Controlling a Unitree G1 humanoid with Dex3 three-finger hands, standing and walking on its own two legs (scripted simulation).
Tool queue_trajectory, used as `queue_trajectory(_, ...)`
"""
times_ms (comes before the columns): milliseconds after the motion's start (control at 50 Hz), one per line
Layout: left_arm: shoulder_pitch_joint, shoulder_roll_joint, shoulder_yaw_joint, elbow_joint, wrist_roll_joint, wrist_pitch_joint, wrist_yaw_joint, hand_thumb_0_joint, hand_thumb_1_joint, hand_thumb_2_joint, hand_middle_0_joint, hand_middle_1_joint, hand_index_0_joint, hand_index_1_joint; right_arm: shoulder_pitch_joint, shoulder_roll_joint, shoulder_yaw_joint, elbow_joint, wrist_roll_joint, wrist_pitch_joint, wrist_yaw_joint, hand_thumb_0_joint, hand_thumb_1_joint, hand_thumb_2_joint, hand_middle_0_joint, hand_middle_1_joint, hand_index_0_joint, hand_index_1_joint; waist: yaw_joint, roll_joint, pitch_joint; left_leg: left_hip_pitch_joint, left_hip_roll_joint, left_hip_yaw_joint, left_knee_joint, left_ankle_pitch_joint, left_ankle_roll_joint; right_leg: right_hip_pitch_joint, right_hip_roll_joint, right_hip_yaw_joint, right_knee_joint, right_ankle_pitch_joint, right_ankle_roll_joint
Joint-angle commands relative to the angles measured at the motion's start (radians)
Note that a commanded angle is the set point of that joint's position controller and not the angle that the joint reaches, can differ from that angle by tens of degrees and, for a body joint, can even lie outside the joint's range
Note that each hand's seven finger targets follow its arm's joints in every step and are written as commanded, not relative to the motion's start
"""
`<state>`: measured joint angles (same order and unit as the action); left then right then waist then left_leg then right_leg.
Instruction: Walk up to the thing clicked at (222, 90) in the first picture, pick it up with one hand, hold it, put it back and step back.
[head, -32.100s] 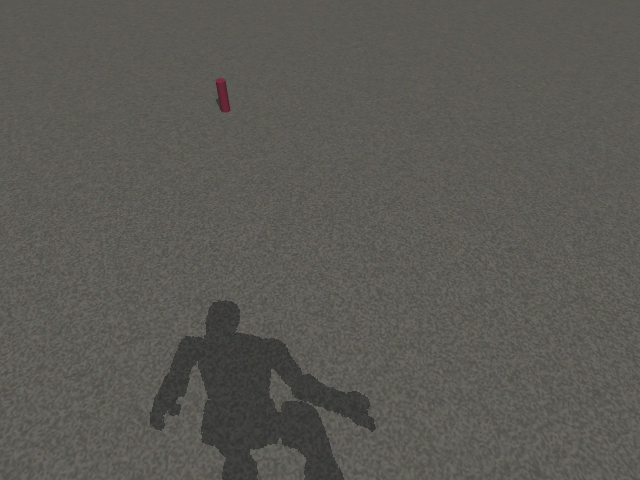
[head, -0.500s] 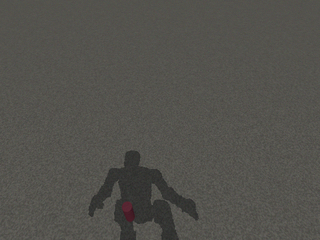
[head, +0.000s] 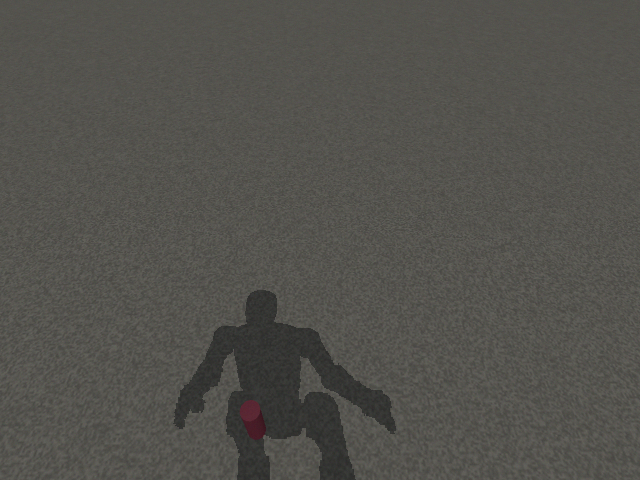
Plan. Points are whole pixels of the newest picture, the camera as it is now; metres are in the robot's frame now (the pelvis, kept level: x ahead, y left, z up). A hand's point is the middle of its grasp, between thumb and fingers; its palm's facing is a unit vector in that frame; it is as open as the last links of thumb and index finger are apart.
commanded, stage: stand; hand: left
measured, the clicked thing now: (253, 420) +0.38 +0.18 -0.69
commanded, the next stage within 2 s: step back in 0.12 s
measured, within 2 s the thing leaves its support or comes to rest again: neither
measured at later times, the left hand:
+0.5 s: hand out of the picture +0.10 +0.30 -0.18, palm faces -0.02 -0.93 -0.38, open 7.4 cm
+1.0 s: hand out of the picture -0.09 +0.28 -0.16, palm faces -0.07 -0.91 -0.41, open 7.4 cm
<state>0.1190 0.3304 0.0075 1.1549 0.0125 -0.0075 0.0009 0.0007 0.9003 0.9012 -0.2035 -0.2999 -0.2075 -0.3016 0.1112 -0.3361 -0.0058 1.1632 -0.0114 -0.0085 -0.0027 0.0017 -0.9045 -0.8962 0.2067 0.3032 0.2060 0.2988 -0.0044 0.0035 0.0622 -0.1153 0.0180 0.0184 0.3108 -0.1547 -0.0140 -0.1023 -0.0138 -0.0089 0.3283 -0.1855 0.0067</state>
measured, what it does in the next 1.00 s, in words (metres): walks backwards: right foot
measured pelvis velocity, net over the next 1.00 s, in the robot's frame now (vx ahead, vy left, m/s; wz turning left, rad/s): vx -0.16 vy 0.01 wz -0.09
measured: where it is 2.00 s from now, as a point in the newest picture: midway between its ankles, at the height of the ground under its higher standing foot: outside the picture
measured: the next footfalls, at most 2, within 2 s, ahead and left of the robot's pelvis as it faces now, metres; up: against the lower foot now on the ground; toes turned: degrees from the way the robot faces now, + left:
right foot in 0.86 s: -0.13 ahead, -0.10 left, +0.00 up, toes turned -2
left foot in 1.24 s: -0.22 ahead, +0.13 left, +0.00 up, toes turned -3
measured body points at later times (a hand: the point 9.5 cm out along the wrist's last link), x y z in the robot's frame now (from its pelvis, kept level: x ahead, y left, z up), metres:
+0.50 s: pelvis -0.05 +0.03 -0.03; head +0.02 +0.05 +0.41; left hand +0.11 +0.35 -0.16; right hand +0.04 -0.30 -0.14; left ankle -0.01 +0.13 -0.75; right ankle -0.02 -0.12 -0.73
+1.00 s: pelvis -0.16 +0.01 -0.02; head -0.12 -0.01 +0.43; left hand -0.08 +0.32 -0.13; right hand -0.08 -0.31 -0.15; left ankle -0.10 +0.14 -0.69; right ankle -0.17 -0.10 -0.75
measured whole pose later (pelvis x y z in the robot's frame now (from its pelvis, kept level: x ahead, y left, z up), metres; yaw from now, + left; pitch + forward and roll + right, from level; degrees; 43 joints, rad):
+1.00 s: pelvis -0.16 +0.01 -0.02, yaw -5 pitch -3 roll +2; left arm 0.22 0.35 0.07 0.90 0.04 0.05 -0.01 0.00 0.90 0.90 -0.21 -0.30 -0.21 -0.30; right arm 0.12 -0.39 -0.05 0.91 0.00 0.06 -0.01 0.00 -0.90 -0.90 0.21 0.30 0.21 0.30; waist 0.03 0.02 0.16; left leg -0.50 -0.09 -0.08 1.01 -0.45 0.01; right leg -0.25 0.01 0.07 0.64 -0.34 -0.03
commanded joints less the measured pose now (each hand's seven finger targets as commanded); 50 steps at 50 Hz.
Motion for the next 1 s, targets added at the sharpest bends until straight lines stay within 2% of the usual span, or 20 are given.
queue_trajectory(0,-0.044,0.213,0.034,-0.067,-0.001,-0.024,0.014,0.0,0.9,0.9,-0.2,-0.3,-0.2,-0.3,-0.033,-0.205,-0.037,-0.056,-0.002,-0.02,-0.011,0.0,-0.9,-0.9,0.2,0.3,0.2,0.3,-0.001,-0.004,-0.1,0.042,0.113,-0.092,-0.036,0.131,0.025,0.003,-0.12,0.095,-0.048,0.156,-0.024)
queue_trajectory(80,-0.031,0.204,0.03,-0.061,-0.003,-0.021,0.012,0.0,0.9,0.9,-0.2,-0.3,-0.2,-0.3,-0.037,-0.21,-0.035,-0.049,-0.001,-0.019,-0.01,0.0,-0.9,-0.9,0.2,0.3,0.2,0.3,0.004,0.003,-0.075,0.035,0.113,-0.095,-0.043,0.113,0.021,-0.01,-0.114,0.091,-0.059,0.119,-0.022)
queue_trajectory(100,-0.043,0.291,0.075,-0.093,-0.027,-0.009,0.015,0.0,0.9,0.9,-0.2,-0.3,-0.2,-0.3,-0.069,-0.267,-0.062,-0.082,0.006,-0.001,-0.007,0.0,-0.9,-0.9,0.2,0.3,0.2,0.3,0.001,-0.023,0.027,-0.045,0.098,-0.108,0.064,0.26,0.049,-0.092,-0.101,0.108,0.023,0.299,-0.035)
queue_trajectory(180,-0.028,0.278,0.085,-0.147,-0.027,0.001,0.021,0.0,0.9,0.9,-0.2,-0.3,-0.2,-0.3,-0.035,-0.246,-0.072,-0.131,0.021,0.015,-0.004,0.0,-0.9,-0.9,0.2,0.3,0.2,0.3,-0.007,-0.038,-0.111,-0.012,0.081,-0.066,0.189,0.32,0.067,-0.063,-0.126,0.117,0.088,0.398,-0.083)
queue_trajectory(300,-0.116,0.32,0.099,-0.247,0.0,0.023,0.021,0.0,0.9,0.9,-0.2,-0.3,-0.2,-0.3,0.005,-0.232,-0.089,-0.189,0.014,0.045,0.005,0.0,-0.9,-0.9,0.2,0.3,0.2,0.3,-0.016,-0.155,-0.151,-0.07,-0.035,-0.024,0.434,-0.066,0.056,-0.148,-0.262,0.226,0.091,0.37,-0.211)
queue_trajectory(340,-0.148,0.326,0.102,-0.283,0.01,0.029,0.018,0.0,0.9,0.9,-0.2,-0.3,-0.2,-0.3,0.062,-0.231,-0.094,-0.199,0.01,0.046,0.012,0.0,-0.9,-0.9,0.2,0.3,0.2,0.3,-0.033,-0.2,-0.159,-0.055,-0.039,-0.04,0.455,-0.16,0.07,-0.193,-0.28,0.223,0.128,0.338,-0.22)
queue_trajectory(380,-0.174,0.311,0.1,-0.305,0.007,0.039,0.016,0.0,0.9,0.9,-0.2,-0.3,-0.2,-0.3,0.086,-0.245,-0.105,-0.206,0.006,0.043,0.016,0.0,-0.9,-0.9,0.2,0.3,0.2,0.3,-0.049,-0.151,-0.132,-0.035,-0.002,-0.071,0.404,-0.007,0.091,-0.261,-0.215,0.168,0.216,0.201,-0.176)
queue_trajectory(400,-0.17,0.281,0.095,-0.314,-0.001,0.047,0.016,0.0,0.9,0.9,-0.2,-0.3,-0.2,-0.3,0.093,-0.272,-0.111,-0.216,0.001,0.037,0.014,0.0,-0.9,-0.9,0.2,0.3,0.2,0.3,-0.057,-0.044,-0.112,-0.085,0.089,-0.154,0.253,0.172,0.125,-0.244,-0.113,0.102,0.349,0.091,-0.12)
queue_trajectory(420,-0.15,0.228,0.086,-0.318,-0.013,0.052,0.019,0.0,0.9,0.9,-0.2,-0.3,-0.2,-0.3,0.058,-0.336,-0.121,-0.231,-0.006,0.029,0.013,0.0,-0.9,-0.9,0.2,0.3,0.2,0.3,-0.044,0.147,-0.076,-0.109,0.237,-0.356,0.07,0.347,0.188,-0.292,0.074,0.043,0.533,-0.111,-0.055)
queue_trajectory(440,-0.114,0.222,0.09,-0.316,-0.006,0.059,0.029,0.0,0.9,0.9,-0.2,-0.3,-0.2,-0.3,0.052,-0.371,-0.129,-0.246,-0.015,0.02,0.009,0.0,-0.9,-0.9,0.2,0.3,0.2,0.3,-0.034,0.183,-0.093,-0.077,0.314,-0.481,0.033,0.414,0.234,-0.331,0.123,0.142,0.673,-0.427,-0.051)
queue_trajectory(460,-0.076,0.233,0.09,-0.307,-0.004,0.062,0.034,0.0,0.9,0.9,-0.2,-0.3,-0.2,-0.3,0.033,-0.383,-0.131,-0.263,-0.019,0.015,0.004,0.0,-0.9,-0.9,0.2,0.3,0.2,0.3,-0.025,0.185,-0.114,-0.073,0.351,-0.527,0.033,0.41,0.28,-0.342,0.128,0.193,0.793,-0.467,-0.048)
queue_trajectory(540,0.021,0.254,0.092,-0.279,-0.019,0.066,0.03,0.0,0.9,0.9,-0.2,-0.3,-0.2,-0.3,-0.065,-0.295,-0.115,-0.318,-0.02,0.009,-0.016,0.0,-0.9,-0.9,0.2,0.3,0.2,0.3,0.033,0.13,-0.117,-0.028,0.2,-0.269,0.103,0.346,0.191,-0.393,0.115,0.225,0.905,-0.31,-0.04)
queue_trajectory(660,0.009,0.241,0.101,-0.338,0.0,0.049,0.03,0.0,0.9,0.9,-0.2,-0.3,-0.2,-0.3,0.05,-0.285,-0.116,-0.334,-0.014,0.011,-0.027,0.0,-0.9,-0.9,0.2,0.3,0.2,0.3,-0.029,0.104,-0.148,0.109,0.245,-0.256,0.171,0.426,0.27,-0.392,0.08,0.171,0.732,-0.356,0.022)
queue_trajectory(720,0.021,0.237,0.107,-0.341,0.002,0.045,0.02,0.0,0.9,0.9,-0.2,-0.3,-0.2,-0.3,0.064,-0.306,-0.119,-0.341,-0.021,0.014,-0.025,0.0,-0.9,-0.9,0.2,0.3,0.2,0.3,-0.044,0.139,-0.143,0.081,0.249,-0.263,0.152,0.316,0.261,-0.319,0.055,0.116,0.558,-0.35,0.022)
queue_trajectory(780,0.126,0.231,0.111,-0.308,0.006,0.04,0.013,0.0,0.9,0.9,-0.2,-0.3,-0.2,-0.3,0.013,-0.318,-0.12,-0.36,-0.018,0.025,-0.02,0.0,-0.9,-0.9,0.2,0.3,0.2,0.3,-0.008,0.172,-0.173,-0.013,0.236,-0.235,0.157,0.166,0.222,-0.191,0.037,0.053,0.364,-0.27,0.002)
queue_trajectory(840,0.236,0.242,0.124,-0.264,0.021,0.031,0.011,0.0,0.9,0.9,-0.2,-0.3,-0.2,-0.3,-0.037,-0.297,-0.109,-0.363,-0.001,0.038,-0.013,0.0,-0.9,-0.9,0.2,0.3,0.2,0.3,0.054,0.113,-0.172,-0.2,0.187,-0.192,0.239,0.001,0.129,-0.019,0.001,0.089,0.116,-0.083,-0.056)
queue_trajectory(860,0.197,0.306,0.141,-0.29,0.035,0.026,0.01,0.0,0.9,0.9,-0.2,-0.3,-0.2,-0.3,-0.029,-0.254,-0.098,-0.371,0.005,0.04,-0.01,0.0,-0.9,-0.9,0.2,0.3,0.2,0.3,0.038,-0.095,-0.118,-0.362,0.068,-0.121,0.385,-0.165,0.064,-0.034,-0.153,0.369,0.041,-0.124,-0.111)
queue_trajectory(880,0.103,0.395,0.16,-0.334,0.028,0.03,0.006,0.0,0.9,0.9,-0.2,-0.3,-0.2,-0.3,-0.062,-0.227,-0.095,-0.379,0.007,0.041,-0.018,0.0,-0.9,-0.9,0.2,0.3,0.2,0.3,0.054,-0.265,-0.033,-0.394,-0.117,-0.051,0.596,-0.413,0.018,-0.204,-0.319,0.541,-0.064,-0.153,-0.248)
queue_trajectory(900,0.012,0.428,0.162,-0.379,0.038,0.027,0.011,0.0,0.9,0.9,-0.2,-0.3,-0.2,-0.3,-0.04,-0.258,-0.112,-0.36,-0.008,0.046,-0.03,0.0,-0.9,-0.9,0.2,0.3,0.2,0.3,0.047,-0.279,0.025,-0.325,-0.095,-0.143,0.791,-0.46,0.002,-0.386,-0.409,0.635,-0.094,-0.165,-0.335)
queue_trajectory(980,-0.089,0.271,0.132,-0.411,0.025,0.017,0.02,0.0,0.9,0.9,-0.2,-0.3,-0.2,-0.3,0.073,-0.235,-0.092,-0.297,0.016,0.041,-0.022,0.0,-0.9,-0.9,0.2,0.3,0.2,0.3,-0.042,-0.153,0.03,-0.355,-0.169,-0.19,0.869,-0.269,0.012,-0.262,-0.146,0.219,0.028,0.141,-0.146)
